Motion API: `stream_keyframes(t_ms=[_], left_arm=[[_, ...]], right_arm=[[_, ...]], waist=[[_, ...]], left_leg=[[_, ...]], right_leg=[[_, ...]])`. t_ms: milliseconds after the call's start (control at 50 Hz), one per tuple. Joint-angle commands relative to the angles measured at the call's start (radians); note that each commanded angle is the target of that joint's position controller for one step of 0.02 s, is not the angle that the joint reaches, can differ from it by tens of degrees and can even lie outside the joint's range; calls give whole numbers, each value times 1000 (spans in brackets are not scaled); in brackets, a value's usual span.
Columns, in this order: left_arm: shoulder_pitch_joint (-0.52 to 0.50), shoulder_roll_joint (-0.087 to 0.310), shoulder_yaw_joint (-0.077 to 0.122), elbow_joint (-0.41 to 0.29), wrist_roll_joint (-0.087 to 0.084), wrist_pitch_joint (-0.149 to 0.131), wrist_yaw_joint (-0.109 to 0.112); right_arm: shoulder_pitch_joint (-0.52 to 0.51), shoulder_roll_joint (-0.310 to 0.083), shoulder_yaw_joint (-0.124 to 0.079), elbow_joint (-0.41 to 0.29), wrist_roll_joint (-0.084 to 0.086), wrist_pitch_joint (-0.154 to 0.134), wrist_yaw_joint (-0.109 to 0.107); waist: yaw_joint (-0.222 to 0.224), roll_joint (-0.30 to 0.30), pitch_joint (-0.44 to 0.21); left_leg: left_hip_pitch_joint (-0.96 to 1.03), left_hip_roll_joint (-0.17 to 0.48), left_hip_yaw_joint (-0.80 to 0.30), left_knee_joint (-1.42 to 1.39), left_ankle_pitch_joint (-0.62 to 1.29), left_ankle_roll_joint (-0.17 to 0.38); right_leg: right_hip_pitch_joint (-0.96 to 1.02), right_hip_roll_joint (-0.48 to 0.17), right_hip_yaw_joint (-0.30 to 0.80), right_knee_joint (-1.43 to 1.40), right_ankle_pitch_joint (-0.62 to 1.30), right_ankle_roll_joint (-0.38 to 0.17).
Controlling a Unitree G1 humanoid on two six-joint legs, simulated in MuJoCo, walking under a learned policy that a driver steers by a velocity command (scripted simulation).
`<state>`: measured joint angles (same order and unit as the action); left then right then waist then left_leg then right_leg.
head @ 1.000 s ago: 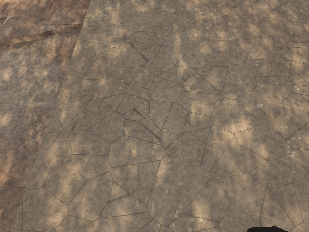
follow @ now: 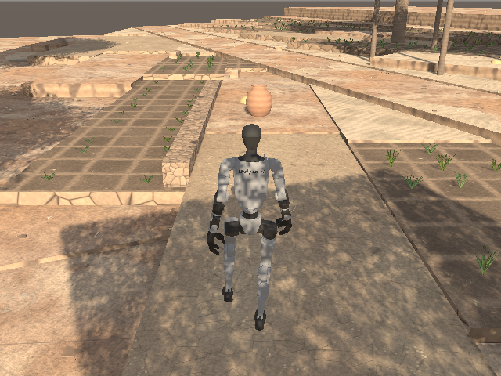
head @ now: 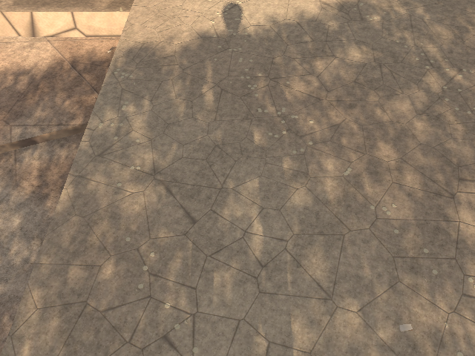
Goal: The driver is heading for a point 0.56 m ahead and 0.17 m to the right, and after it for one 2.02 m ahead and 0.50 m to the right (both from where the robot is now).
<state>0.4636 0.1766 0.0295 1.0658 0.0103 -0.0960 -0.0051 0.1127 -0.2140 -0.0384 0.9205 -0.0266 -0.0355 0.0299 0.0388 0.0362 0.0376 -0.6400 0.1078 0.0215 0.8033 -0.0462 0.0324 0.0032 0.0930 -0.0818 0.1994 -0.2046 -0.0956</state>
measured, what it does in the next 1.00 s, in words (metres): walks ahead, turning right: left foot, then right foot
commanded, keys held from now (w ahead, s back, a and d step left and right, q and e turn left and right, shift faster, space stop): w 0.18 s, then w+e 0.82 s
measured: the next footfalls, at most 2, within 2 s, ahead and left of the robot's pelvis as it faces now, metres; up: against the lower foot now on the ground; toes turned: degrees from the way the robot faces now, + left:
left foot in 0.20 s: +0.28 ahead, +0.11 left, +0.00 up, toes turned +4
right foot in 0.76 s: +0.53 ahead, -0.08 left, +0.00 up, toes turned -21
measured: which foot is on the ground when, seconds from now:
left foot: up 0.00-0.18, down 0.20-0.74, up 0.76-1.00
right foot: down 0.00-0.22, up 0.24-0.74, down 0.76-1.00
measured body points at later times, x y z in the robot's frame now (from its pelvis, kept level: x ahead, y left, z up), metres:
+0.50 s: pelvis +0.27 +0.05 +0.00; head +0.29 +0.06 +0.45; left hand +0.37 +0.29 -0.15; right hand +0.22 -0.19 -0.14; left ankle +0.24 +0.11 -0.75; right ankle +0.35 -0.11 -0.67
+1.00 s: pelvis +0.52 -0.04 +0.00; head +0.54 -0.06 +0.44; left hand +0.64 +0.21 -0.14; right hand +0.55 -0.33 -0.13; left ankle +0.65 +0.10 -0.67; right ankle +0.49 -0.07 -0.75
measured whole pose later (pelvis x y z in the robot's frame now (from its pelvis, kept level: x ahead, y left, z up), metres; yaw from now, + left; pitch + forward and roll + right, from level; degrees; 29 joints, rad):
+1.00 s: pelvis +0.52 -0.04 +0.00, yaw -24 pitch +0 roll +0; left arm 0.33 0.25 0.08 0.95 0.00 -0.05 0.00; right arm 0.13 -0.23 -0.05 0.82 -0.04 -0.05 0.01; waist 0.02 0.02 0.05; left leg -0.61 0.13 -0.03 1.04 -0.25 -0.04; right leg -0.14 0.15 0.01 0.33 -0.19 -0.15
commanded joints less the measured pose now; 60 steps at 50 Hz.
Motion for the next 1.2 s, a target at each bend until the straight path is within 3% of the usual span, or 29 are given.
stream_keyframes(t_ms=[20, 120, 160, 180, 200, 220, 240, 260, 280, 320, 360, 420, 520, 620, 680, 720, 740, 760, 780, 800, 820, 840, 860, 880, 920, 940, 980, 1080, 1200], left_arm=[[53, 122, 16, -25, 2, -13, 8], [86, 138, 20, 3, 18, -3, 24], [52, 153, 24, 2, 19, -1, 28], [35, 157, 25, 2, 14, 3, 26], [29, 136, 17, -13, 5, 1, 22], [111, 39, -7, -47, -37, 1, 10], [108, 106, 17, -30, -21, 6, 14], [14, 131, 29, -54, -6, 12, 15], [-40, 111, 26, -67, -2, 9, 9], [-42, 76, 29, -62, 17, 33, -1], [-32, 50, 30, -62, 24, 57, -13], [-129, 50, 34, -105, 20, 75, -22], [-319, 42, 24, -179, 13, 72, -35], [-461, 41, 13, -242, 19, 69, -42], [-425, 63, 23, -243, 22, 69, -39], [-298, 94, 41, -210, 25, 68, -33], [-186, 120, 57, -176, 29, 61, -28], [-46, 193, 86, -143, 44, 55, -16], [-69, 301, 112, -160, 40, 59, -5], [-38, 306, 112, -161, 10, 73, -6], [-102, 275, 102, -157, 5, 76, 2], [-149, 221, 90, -162, 0, 72, 3], [-196, 191, 81, -172, -2, 64, 7], [-219, 166, 71, -178, -9, 55, 11], [-195, 175, 67, -175, -16, 32, 10], [-179, 192, 70, -173, -16, 26, 8], [-136, 212, 74, -171, -13, 23, 7], [-25, 215, 72, -170, -9, 31, 6], [41, 210, 63, -161, 5, 27, 22]], right_arm=[[-110, -27, 5, -75, 6, -10, 0], [-177, -49, -1, -113, 6, -24, -4], [-65, -65, -13, -81, 5, -35, -13], [83, -79, -25, -30, 1, -44, -22], [262, -131, -45, 21, -19, -55, -33], [398, -246, -74, 31, -44, -58, -41], [353, -225, -74, 26, -9, -41, -30], [232, -175, -60, 10, 10, -37, -27], [150, -107, -42, -4, 11, -44, -22], [120, -42, -23, 13, 13, -59, -28], [169, -37, -19, 35, 13, -77, -34], [222, -67, -25, 53, 13, -89, -38], [290, -61, -16, 71, 11, -89, -47], [380, -88, -20, 103, 8, -77, -65], [370, -116, -27, 104, 4, -62, -76], [348, -146, -37, 94, 0, -47, -78], [336, -159, -41, 83, 3, -39, -72], [310, -157, -41, 54, 9, -39, -64], [333, -36, -20, -17, 18, -45, -39], [204, -120, -36, -61, 14, -59, -32], [136, -112, -32, -91, 23, -75, -27], [149, -113, -31, -84, 24, -85, -30], [163, -110, -33, -73, 12, -77, -33], [189, -100, -31, -71, -8, -56, -32], [191, -85, -30, -82, -23, -20, -24], [173, -79, -29, -93, -21, -10, -22], [89, -81, -27, -130, -20, -1, -19], [-103, -95, -20, -209, -12, 2, -14], [-223, -96, -2, -272, -4, -20, -1]], waist=[[4, -100, 68], [5, -102, 81], [-51, -112, 24], [-115, -91, -49], [-176, -54, -153], [-172, 141, -319], [-156, 108, -339], [-107, 31, -161], [-82, -2, -63], [-27, 21, 17], [-10, 25, 14], [-6, 20, 36], [-37, 21, 72], [-75, 22, 85], [-40, 52, 46], [17, 73, -30], [65, 60, -92], [138, -18, -170], [58, -257, -227], [96, -118, -249], [62, -80, -110], [18, -12, -43], [-25, 23, -12], [-56, 12, -18], [-73, -11, -32], [-75, -23, -27], [-52, -49, -10], [24, -91, 1], [62, -113, 17]], left_leg=[[10, -35, 48, -115, 63, 2], [20, -64, 53, -221, -57, 51], [200, -120, 78, -273, -129, 86], [379, -152, 96, -337, -98, 109], [658, -58, -8, -343, -101, 150], [992, 265, -446, -387, -210, 264], [952, 338, -676, -522, -253, 299], [790, 291, -511, -550, -315, 256], [640, 250, -387, -603, -282, 219], [479, 164, -201, -656, -163, 137], [453, 142, -114, -668, -52, 123], [485, 129, -13, -681, 49, 111], [539, 101, 108, -674, 185, 87], [691, 143, 176, -625, 356, 85], [765, 163, 226, -484, 707, 78], [774, 169, 244, -259, 869, 83], [714, 165, 250, -68, 793, 75], [518, 138, 255, 224, 527, 44], [52, -73, 220, 599, -450, -15], [-86, -121, -17, 685, -469, -14], [-153, -52, -51, 624, -353, -3], [-99, -19, -46, 526, -285, -4], [-35, 2, -48, 453, -264, -14], [28, 12, -51, 405, -260, -31], [68, 12, -39, 340, -260, -59], [62, 11, -28, 302, -238, -70], [19, 10, -14, 219, -164, -87], [-75, -19, -19, 19, -8, -90], [-19, -67, 0, -192, 27, -35]], right_leg=[[-38, -266, 137, -78, 379, -93], [123, -326, 139, 9, 535, -102], [117, -316, 110, 149, 782, -77], [84, -286, 80, 316, 836, -60], [-96, -246, 67, 543, 649, -41], [-449, -105, -6, 938, 116, 9], [-580, -33, 93, 1108, -310, 0], [-632, -105, 137, 1121, -219, -10], [-612, -144, 137, 1066, -136, -10], [-531, -185, 133, 977, -77, 0], [-508, -183, 121, 970, -43, 10], [-616, -198, 107, 928, 56, 20], [-674, -185, 51, 682, 213, 32], [-647, -150, -42, 480, 187, -3], [-545, -84, -90, 441, 54, -57], [-400, -17, -110, 416, -47, -106], [-249, 9, -93, 346, -45, -135], [-18, -90, 77, 259, -95, -188], [277, -400, 603, 200, -73, -340], [281, -433, 800, 82, -73, -368], [177, -417, 642, 57, -23, -325], [53, -377, 550, 38, 97, -278], [-36, -323, 465, 30, 202, -237], [-93, -280, 403, 22, 279, -220], [-136, -240, 351, 20, 384, -213], [-154, -223, 331, 18, 406, -208], [-163, -203, 327, 4, 395, -190], [-55, -191, 369, 24, 395, -146], [66, -230, 384, 73, 513, -123]])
